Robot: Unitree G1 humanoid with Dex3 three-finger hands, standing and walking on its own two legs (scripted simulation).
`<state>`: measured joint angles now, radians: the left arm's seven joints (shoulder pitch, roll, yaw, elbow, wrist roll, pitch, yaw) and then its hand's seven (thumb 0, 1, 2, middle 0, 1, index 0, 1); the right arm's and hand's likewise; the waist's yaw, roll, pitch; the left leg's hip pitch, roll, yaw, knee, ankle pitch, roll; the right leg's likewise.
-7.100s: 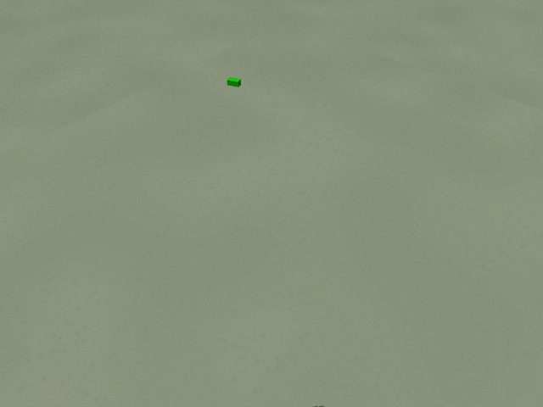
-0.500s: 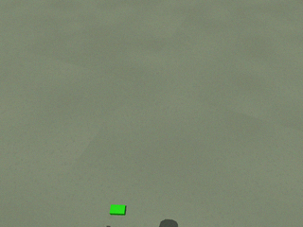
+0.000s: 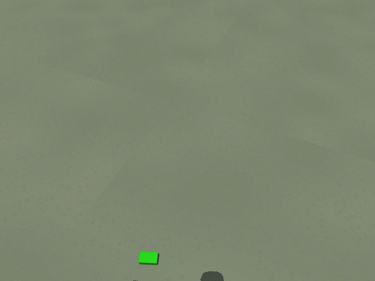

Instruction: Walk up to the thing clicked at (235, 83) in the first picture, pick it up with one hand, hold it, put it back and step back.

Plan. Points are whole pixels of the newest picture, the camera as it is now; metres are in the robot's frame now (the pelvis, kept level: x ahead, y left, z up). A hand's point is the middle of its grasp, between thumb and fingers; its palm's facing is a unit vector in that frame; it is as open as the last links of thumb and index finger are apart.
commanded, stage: stand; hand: left
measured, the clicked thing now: (149, 258) +0.35 +0.22 -0.76
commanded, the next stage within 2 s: none
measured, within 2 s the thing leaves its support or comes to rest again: neither
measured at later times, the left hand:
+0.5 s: hand out of the picture +0.07 +0.25 -0.15, palm faces -0.02 -0.94 -0.34, open 7.4 cm
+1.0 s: hand out of the picture +0.07 +0.25 -0.15, palm faces -0.03 -0.94 -0.35, open 7.4 cm
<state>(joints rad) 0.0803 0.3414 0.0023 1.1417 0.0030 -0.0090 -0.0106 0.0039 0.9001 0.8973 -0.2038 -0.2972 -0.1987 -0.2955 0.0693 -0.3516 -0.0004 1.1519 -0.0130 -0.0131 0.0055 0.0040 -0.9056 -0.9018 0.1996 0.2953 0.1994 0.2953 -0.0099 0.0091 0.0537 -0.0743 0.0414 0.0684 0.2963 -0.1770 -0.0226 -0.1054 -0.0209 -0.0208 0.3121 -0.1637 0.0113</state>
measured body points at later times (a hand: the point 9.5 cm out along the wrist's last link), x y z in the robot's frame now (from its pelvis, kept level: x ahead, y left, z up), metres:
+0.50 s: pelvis -0.01 +0.00 +0.00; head +0.00 -0.01 +0.45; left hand +0.07 +0.30 -0.13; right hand +0.06 -0.30 -0.14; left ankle -0.01 +0.13 -0.75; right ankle +0.01 -0.12 -0.75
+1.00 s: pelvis +0.00 +0.00 +0.00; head +0.00 -0.01 +0.45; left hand +0.08 +0.30 -0.13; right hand +0.07 -0.31 -0.14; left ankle -0.01 +0.13 -0.75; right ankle +0.01 -0.12 -0.75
